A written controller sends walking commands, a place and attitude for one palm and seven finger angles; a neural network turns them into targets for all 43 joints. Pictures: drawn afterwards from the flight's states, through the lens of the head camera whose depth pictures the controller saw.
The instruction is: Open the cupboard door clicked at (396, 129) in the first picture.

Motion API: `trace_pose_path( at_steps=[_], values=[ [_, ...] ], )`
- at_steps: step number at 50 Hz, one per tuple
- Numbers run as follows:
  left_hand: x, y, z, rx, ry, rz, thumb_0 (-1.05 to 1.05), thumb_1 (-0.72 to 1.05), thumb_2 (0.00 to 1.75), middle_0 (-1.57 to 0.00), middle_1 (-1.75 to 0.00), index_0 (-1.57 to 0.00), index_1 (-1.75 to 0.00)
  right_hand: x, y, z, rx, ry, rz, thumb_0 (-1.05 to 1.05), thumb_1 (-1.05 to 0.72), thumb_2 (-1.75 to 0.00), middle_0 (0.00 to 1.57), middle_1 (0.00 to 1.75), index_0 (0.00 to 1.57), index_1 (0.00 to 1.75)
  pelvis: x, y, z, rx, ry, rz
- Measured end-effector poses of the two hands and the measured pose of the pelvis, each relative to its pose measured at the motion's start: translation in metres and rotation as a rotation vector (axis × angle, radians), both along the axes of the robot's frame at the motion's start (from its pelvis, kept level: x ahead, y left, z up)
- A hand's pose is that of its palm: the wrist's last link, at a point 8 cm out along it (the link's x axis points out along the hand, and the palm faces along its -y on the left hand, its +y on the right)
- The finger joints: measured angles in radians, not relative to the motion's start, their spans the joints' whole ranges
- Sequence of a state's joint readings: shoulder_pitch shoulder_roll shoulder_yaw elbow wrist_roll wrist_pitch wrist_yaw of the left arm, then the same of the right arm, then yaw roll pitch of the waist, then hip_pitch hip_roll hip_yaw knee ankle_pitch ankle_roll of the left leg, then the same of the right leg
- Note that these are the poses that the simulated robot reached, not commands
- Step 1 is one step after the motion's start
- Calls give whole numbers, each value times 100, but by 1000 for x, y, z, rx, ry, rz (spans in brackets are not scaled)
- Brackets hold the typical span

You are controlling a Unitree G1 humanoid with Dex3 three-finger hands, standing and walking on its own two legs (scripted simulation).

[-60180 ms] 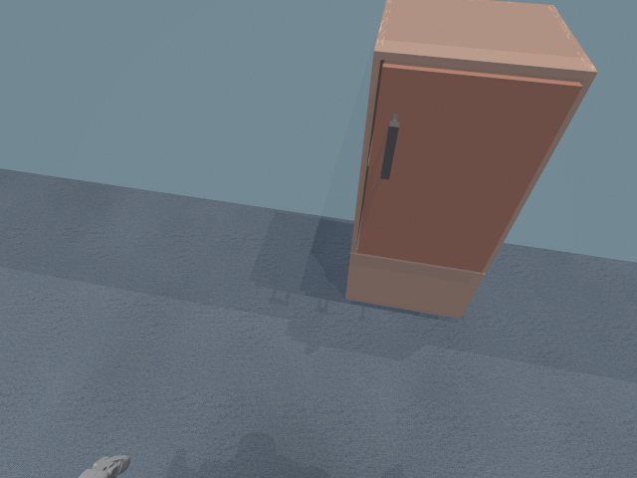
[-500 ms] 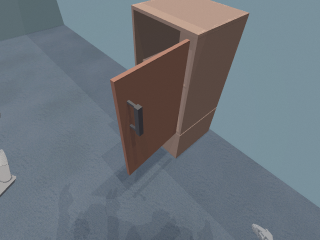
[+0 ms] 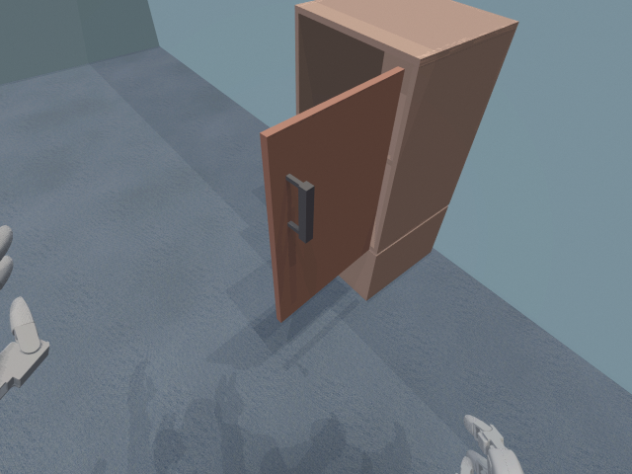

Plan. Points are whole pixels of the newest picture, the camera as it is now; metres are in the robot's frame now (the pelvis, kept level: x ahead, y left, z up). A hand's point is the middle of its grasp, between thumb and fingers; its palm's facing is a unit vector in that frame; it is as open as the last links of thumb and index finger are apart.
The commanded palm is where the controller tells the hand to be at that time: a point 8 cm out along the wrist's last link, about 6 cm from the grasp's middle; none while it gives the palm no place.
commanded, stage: stop stepping back and stand still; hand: left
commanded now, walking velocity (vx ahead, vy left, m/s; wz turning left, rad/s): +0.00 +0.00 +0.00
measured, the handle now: (298, 208) +0.60 +0.08 -0.04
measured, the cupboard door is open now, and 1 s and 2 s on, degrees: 95 95 95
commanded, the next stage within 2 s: let the arm hang, fingers relaxed in 0.26 s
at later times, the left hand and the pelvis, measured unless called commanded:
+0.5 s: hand (122, 426) +0.18 +0.26 -0.05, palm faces +0.14 -0.89 -0.43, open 7.4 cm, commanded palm none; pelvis -0.01 +0.01 -0.01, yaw +2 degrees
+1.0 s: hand out of the picture -0.07 +0.17 -0.17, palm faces +0.07 -0.97 -0.24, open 7.3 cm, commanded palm none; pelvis +0.00 -0.01 +0.00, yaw +2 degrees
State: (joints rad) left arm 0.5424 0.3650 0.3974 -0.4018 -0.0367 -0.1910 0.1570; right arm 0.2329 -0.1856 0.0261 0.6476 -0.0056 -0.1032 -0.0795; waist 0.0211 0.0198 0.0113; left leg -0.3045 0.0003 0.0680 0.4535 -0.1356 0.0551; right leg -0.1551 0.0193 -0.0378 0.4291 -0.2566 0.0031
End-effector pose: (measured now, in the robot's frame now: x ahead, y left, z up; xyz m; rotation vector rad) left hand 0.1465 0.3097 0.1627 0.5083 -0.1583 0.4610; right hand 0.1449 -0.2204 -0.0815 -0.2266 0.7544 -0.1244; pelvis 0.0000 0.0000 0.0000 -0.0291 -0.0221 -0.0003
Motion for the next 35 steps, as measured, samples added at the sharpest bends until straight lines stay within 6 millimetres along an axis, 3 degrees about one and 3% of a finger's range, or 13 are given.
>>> trace_pose_path(
  at_steps=[4,12,18,20,22,24,27,30,32,35],
  values=[
    [3,-3,-3,-17,0,-5,2,89,90,-21,-30,-21,-31,-3,4,2,-8,-5,21,1,-90,-90,20,30,20,30,-7,-1,1,12,0,22],
    [-7,-15,19,68,-15,-75,2,89,90,-21,-30,-21,-31,3,-3,8,-10,-28,23,1,-90,-90,20,30,20,30,-6,-4,2,-9,10,26],
    [0,-2,6,28,13,-27,2,89,90,-21,-30,-21,-31,9,-13,7,-36,-15,-5,1,-90,-90,20,30,20,30,1,0,2,-12,10,18],
    [12,5,-25,-3,117,-31,1,89,90,-20,-30,-20,-31,12,-16,-1,-22,2,30,1,-90,-90,20,30,20,30,0,2,-1,-10,29,32],
    [22,9,-82,-101,346,-11,1,90,90,-20,-30,-20,-31,12,-22,-16,-14,58,48,1,-90,-90,20,30,20,30,-3,5,-5,0,35,37],
    [17,2,-146,-210,603,9,1,90,90,-19,-30,-19,-30,7,-28,-28,-11,107,39,1,-90,-90,20,30,20,30,-6,6,-9,9,35,36],
    [-17,-28,-226,-360,936,7,1,91,90,-19,-30,-19,-30,-12,-34,-38,-10,186,11,1,-90,-90,20,30,20,30,-7,4,-10,15,27,31],
    [-64,-70,-282,-511,1173,-6,1,91,90,-19,-30,-19,-30,-40,-37,-41,-21,296,-17,1,-90,-90,20,29,20,30,-5,-2,-9,16,18,35],
    [-95,-93,-305,-602,1285,10,1,93,90,-20,-30,-20,-30,-62,-38,-42,-33,382,-32,1,-91,-90,20,29,20,30,-3,-5,-8,14,14,39],
    [-133,-95,-317,-656,1381,87,0,99,90,-20,-30,-20,-30,-94,-37,-44,-40,509,-44,1,-91,-90,20,29,20,30,-2,-10,-5,8,12,49]
  ],
)
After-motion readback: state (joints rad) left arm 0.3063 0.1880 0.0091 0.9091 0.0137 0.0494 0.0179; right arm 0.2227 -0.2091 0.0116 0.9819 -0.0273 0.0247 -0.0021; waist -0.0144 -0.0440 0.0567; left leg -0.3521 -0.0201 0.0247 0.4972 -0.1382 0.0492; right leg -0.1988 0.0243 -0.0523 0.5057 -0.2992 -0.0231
